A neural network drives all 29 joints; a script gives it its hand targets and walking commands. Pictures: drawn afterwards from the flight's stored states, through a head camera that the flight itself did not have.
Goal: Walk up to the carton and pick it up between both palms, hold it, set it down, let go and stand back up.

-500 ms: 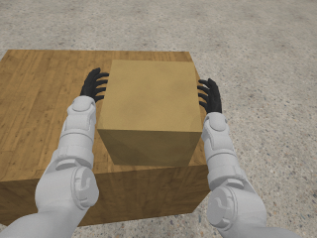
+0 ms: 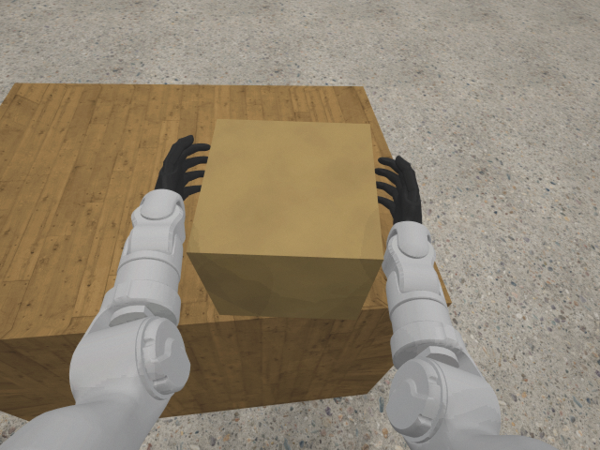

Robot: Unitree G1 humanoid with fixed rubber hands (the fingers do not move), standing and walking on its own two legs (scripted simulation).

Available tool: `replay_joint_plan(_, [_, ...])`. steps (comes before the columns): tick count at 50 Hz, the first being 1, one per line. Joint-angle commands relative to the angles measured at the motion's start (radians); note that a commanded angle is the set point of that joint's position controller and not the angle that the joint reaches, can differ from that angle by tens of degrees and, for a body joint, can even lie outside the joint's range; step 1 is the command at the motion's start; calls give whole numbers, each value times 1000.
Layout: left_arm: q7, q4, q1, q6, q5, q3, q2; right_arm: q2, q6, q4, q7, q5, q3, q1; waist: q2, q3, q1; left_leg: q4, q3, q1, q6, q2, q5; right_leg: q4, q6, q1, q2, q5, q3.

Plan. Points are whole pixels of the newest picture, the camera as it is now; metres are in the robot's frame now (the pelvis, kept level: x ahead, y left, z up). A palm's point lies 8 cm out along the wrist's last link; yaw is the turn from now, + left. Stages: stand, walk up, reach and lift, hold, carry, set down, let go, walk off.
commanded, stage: set down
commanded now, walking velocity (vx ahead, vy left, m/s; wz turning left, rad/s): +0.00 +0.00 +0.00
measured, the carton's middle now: (290, 224) +0.43 +0.02 +0.02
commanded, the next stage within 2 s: none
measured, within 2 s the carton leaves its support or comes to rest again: rests again in 1.38 s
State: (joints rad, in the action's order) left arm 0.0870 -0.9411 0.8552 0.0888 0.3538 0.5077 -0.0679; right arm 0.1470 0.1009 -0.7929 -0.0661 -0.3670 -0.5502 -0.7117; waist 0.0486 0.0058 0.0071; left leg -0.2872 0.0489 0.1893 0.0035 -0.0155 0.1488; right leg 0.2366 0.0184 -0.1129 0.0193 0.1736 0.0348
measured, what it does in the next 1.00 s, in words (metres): stands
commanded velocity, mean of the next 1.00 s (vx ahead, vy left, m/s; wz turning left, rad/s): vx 0.00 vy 0.00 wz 0.00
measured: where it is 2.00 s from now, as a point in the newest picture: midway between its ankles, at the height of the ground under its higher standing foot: outside the picture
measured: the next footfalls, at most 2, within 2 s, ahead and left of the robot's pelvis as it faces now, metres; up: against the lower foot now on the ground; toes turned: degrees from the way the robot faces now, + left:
none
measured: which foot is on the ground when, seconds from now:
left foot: down 0.00-1.00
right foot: down 0.00-1.00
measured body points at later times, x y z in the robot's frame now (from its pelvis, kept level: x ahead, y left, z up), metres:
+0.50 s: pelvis +0.00 +0.00 +0.00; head +0.03 +0.02 +0.45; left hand +0.43 +0.18 +0.09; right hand +0.41 -0.14 +0.09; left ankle +0.00 +0.11 -0.75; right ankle -0.04 -0.13 -0.75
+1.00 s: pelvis +0.00 +0.00 +0.00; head +0.04 +0.02 +0.45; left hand +0.44 +0.17 +0.09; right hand +0.40 -0.15 +0.08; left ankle +0.00 +0.11 -0.75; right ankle -0.04 -0.13 -0.75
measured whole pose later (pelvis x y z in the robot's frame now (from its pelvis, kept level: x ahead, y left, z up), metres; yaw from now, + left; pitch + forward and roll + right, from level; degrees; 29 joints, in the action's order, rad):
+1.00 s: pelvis +0.00 +0.00 +0.00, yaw -1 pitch +3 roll +0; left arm 0.15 -0.89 0.86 0.05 0.42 0.59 -0.02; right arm 0.15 0.13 -0.73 -0.06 -0.36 -0.55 -0.66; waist 0.04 -0.04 0.02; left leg -0.27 0.09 0.18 0.01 -0.02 0.14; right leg 0.25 0.02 -0.12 0.02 0.18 0.03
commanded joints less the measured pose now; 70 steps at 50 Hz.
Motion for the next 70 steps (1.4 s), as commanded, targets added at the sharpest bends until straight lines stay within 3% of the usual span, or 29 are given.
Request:
replay_joint_plan(1, [125, 63, 555, -79, -33, -220, 485, 478, 62, 77, 100, -15, 315, -613, -69, 510, 17, -31, 85, -173, -41, 15, -389, 64, 50, 219, -27, -391, 70])
replay_joint_plan(8, [129, 58, 537, -90, -26, -211, 485, 480, 70, 58, 96, -19, 302, -586, -74, 472, 4, -32, 84, -168, -44, 17, -400, 61, 50, 212, -29, -388, 67])
replay_joint_plan(18, [148, 42, 508, -87, 4, -161, 466, 487, 46, 67, 101, -26, 290, -543, -48, 399, 6, 0, 91, -131, -13, 26, -307, 49, 65, 207, -24, -327, 60])
replay_joint_plan(28, [138, 44, 447, -90, 30, -142, 466, 474, 53, 46, 116, -31, 284, -494, -48, 362, 28, -1, 96, -168, -14, 17, -327, 31, 55, 151, -31, -250, 65])
replay_joint_plan(35, [148, 48, 399, -88, 50, -128, 474, 478, 57, 62, 115, -35, 290, -467, -34, 328, 40, -1, 101, -149, -2, 19, -313, 35, 60, 156, -31, -250, 65])
replay_joint_plan(45, [152, 22, 344, -106, 63, -119, 464, 493, 74, 61, 107, -34, 330, -421, 0, 295, 42, -6, 101, -120, 12, 18, -317, 55, 69, 167, -24, -349, 57])
replay_joint_plan(52, [154, 31, 324, -103, 71, -119, 465, 475, 72, 50, 109, -31, 308, -398, -40, 282, 33, -10, 95, -150, 10, 15, -313, 38, 60, 102, -26, -252, 63])
replay_joint_plan(55, [150, 33, 325, -103, 74, -111, 456, 464, 64, 38, 109, -29, 310, -387, -32, 278, 41, -10, 95, -156, 14, 13, -304, 29, 57, 84, -25, -212, 61])
replay_joint_plan(61, [151, 32, 323, -109, 78, -101, 442, 460, 59, 44, 109, -31, 293, -371, -34, 267, 33, -7, 93, -156, 18, 17, -284, 26, 56, 60, -28, -196, 61])
replay_joint_plan(64, [145, 26, 314, -115, 84, -86, 416, 439, 56, 32, 111, -22, 299, -359, -32, 263, 54, -15, 95, -149, 19, 11, -305, 36, 50, 63, -29, -206, 55])
replay_joint_plan(70, [136, 28, 312, -125, 77, -87, 391, 414, 56, 4, 107, -28, 283, -339, -40, 268, 35, -34, 92, -181, 13, 12, -332, 30, 49, 19, -33, -196, 59])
